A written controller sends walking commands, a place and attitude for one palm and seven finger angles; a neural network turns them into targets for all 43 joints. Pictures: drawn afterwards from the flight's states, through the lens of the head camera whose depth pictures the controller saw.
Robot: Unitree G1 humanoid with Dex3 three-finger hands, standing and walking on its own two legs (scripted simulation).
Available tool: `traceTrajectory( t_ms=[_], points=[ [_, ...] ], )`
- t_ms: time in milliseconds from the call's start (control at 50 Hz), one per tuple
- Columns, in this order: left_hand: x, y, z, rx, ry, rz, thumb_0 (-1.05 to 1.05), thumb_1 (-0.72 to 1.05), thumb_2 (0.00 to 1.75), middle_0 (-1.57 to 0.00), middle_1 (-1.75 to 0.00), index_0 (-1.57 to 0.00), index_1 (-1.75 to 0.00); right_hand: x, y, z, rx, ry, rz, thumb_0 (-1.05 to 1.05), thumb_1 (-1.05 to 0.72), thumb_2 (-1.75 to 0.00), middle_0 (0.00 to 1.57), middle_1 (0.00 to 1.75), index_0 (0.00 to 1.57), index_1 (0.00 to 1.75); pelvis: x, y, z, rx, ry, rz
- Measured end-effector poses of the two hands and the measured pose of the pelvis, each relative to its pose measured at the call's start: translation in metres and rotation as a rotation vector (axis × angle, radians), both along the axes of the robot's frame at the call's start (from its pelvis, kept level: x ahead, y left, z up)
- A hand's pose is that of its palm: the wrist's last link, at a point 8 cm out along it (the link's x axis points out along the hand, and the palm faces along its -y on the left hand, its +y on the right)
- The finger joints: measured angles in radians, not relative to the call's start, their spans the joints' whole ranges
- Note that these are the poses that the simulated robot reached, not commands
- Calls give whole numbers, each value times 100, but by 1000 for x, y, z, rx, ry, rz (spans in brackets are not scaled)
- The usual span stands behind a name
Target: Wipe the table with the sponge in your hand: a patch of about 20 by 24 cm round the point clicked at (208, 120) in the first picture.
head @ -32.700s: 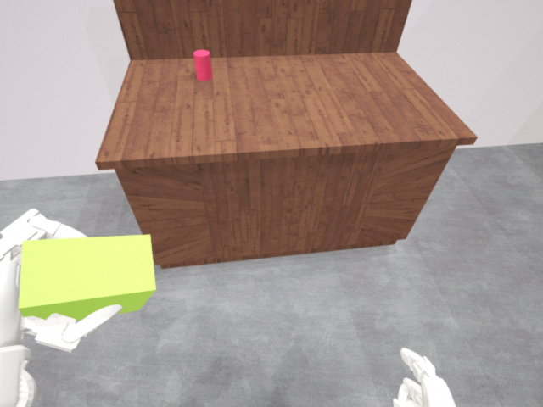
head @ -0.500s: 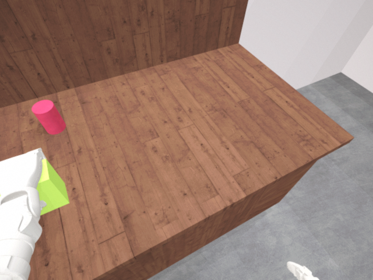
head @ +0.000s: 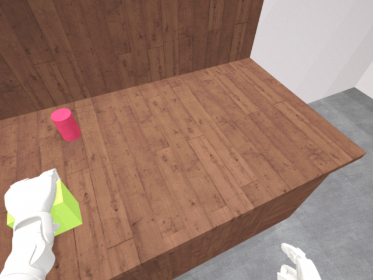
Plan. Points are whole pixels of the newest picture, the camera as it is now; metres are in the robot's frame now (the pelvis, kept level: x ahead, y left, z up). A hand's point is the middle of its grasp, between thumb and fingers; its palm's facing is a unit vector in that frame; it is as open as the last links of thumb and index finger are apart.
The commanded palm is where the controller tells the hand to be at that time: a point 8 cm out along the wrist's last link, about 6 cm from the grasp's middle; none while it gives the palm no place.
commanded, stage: wipe back along the first lane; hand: left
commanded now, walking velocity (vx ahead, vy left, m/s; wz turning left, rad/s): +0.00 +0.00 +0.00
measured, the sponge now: (51, 215) +0.25 +0.35 -0.05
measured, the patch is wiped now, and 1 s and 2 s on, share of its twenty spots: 1.00 1.00 1.00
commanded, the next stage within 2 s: lift the sponge slowly off the table in 1.54 s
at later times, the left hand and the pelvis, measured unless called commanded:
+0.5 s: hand (46, 231) +0.20 +0.32 -0.01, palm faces -0.03 -0.05 -1.00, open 10.1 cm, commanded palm +0.15 +0.29 +0.02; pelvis +0.00 -0.01 +0.00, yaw +0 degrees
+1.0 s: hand (48, 240) +0.19 +0.31 -0.01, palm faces -0.05 -0.06 -1.00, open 10.1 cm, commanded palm +0.14 +0.29 +0.02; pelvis -0.01 -0.02 +0.00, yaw +0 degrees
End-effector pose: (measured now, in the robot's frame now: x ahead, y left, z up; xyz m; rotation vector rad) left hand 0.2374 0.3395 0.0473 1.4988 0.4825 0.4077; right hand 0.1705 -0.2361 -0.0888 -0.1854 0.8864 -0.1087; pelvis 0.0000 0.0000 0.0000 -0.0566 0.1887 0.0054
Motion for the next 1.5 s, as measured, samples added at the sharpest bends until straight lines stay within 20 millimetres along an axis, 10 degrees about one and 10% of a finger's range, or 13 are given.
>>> traceTrajectory(
  t_ms=[720, 1500],
  points=[
    [-67, -40, 0, -20, -2, 11, 1, -45, 104, -68, -136, -68, -138, 22, -8, 13, 17, -105, 24, 1, -91, -90, 20, 30, 20, 30, -2, -17, 4, 20, -60, -10],
    [-68, -41, -3, -14, 5, 12, 0, -46, 104, -69, -136, -69, -138, 7, -19, 7, 2, -91, 7, 1, -91, -90, 20, 30, 20, 30, -13, -24, 2, 27, -49, -11]
  ],
)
